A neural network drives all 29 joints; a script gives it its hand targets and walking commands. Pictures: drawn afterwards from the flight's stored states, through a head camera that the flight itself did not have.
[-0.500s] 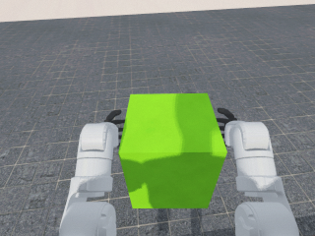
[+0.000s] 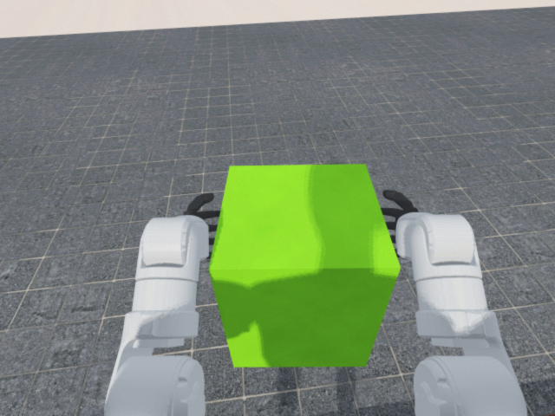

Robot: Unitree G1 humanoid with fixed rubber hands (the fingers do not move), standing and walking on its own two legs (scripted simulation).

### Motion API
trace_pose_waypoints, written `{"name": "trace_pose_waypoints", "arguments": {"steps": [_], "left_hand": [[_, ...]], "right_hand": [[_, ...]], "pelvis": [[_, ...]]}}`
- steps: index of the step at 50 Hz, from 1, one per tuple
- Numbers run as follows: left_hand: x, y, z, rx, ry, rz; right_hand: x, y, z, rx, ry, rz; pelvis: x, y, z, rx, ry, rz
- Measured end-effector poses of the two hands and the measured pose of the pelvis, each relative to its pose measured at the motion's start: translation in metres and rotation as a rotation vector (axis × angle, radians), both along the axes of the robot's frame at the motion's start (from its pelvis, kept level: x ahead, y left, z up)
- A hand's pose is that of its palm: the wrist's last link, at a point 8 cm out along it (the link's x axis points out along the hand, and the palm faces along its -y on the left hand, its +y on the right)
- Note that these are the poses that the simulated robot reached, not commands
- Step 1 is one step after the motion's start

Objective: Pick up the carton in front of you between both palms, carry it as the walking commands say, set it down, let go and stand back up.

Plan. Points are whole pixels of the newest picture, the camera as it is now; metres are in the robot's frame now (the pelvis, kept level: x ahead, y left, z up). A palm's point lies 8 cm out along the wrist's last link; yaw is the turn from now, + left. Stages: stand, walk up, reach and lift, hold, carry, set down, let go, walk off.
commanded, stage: carry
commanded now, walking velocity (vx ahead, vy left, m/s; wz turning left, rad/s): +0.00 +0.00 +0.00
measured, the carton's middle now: (298, 267) +0.35 +0.00 +0.05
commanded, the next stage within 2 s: none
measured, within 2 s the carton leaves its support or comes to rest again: neither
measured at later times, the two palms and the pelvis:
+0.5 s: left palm (195, 232) +0.35 +0.15 +0.13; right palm (407, 231) +0.35 -0.15 +0.13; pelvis +0.01 +0.00 +0.00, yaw +0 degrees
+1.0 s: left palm (212, 175) +0.53 +0.16 +0.10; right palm (373, 171) +0.52 -0.14 +0.11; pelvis +0.17 +0.01 -0.02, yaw -1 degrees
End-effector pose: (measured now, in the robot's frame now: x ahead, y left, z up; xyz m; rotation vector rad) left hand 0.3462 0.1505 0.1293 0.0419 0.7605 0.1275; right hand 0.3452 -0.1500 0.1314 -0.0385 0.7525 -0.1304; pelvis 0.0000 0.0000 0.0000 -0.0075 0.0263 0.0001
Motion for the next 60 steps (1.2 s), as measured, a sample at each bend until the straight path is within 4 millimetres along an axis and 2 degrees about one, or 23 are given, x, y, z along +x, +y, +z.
{"name": "trace_pose_waypoints", "arguments": {"steps": [20,24,29,35,39,42,46,49,52,55,60], "left_hand": [[-0.001,0.001,0.000,-0.001,0.000,0.001],[0.003,0.000,0.002,0.000,-0.002,0.000],[0.022,-0.012,0.004,0.007,0.002,-0.006],[0.054,-0.028,-0.001,0.019,0.005,-0.011],[0.074,-0.024,-0.010,0.022,0.027,-0.001],[0.097,-0.015,-0.011,0.012,0.020,0.012],[0.139,0.000,-0.015,-0.013,-0.009,0.016],[0.174,0.006,-0.027,-0.038,-0.010,-0.002],[0.202,0.004,-0.039,-0.041,0.047,-0.022],[0.234,-0.002,-0.044,-0.049,0.066,-0.041],[0.301,-0.014,-0.041,-0.068,-0.012,-0.055]], "right_hand": [[-0.001,0.001,0.000,0.000,0.000,0.000],[0.002,0.000,0.001,0.001,-0.002,-0.001],[0.016,-0.012,-0.001,0.002,0.002,-0.001],[0.052,-0.028,-0.005,0.011,0.005,-0.003],[0.083,-0.023,-0.006,0.010,0.027,0.008],[0.110,-0.014,-0.004,0.009,0.020,0.014],[0.149,0.001,-0.005,-0.001,-0.009,0.003],[0.171,0.006,-0.018,-0.018,-0.010,-0.023],[0.186,0.005,-0.037,-0.021,0.047,-0.047],[0.208,0.000,-0.042,-0.023,0.065,-0.073],[0.269,-0.013,-0.036,-0.012,-0.015,-0.111]], "pelvis": [[0.000,0.001,0.000,0.001,0.000,0.000],[0.007,0.000,0.000,0.005,0.003,-0.003],[0.024,-0.008,0.000,0.002,0.016,-0.006],[0.055,-0.020,-0.004,-0.002,0.036,-0.002],[0.077,-0.020,0.001,0.013,0.051,-0.013],[0.098,-0.015,0.002,0.016,0.059,-0.015],[0.134,-0.003,-0.009,0.011,0.063,-0.012],[0.161,0.007,-0.018,0.028,0.062,-0.015],[0.187,0.013,-0.012,0.011,0.069,-0.009],[0.213,0.015,-0.005,-0.004,0.075,-0.005],[0.266,0.014,-0.010,0.015,0.072,0.004]]}}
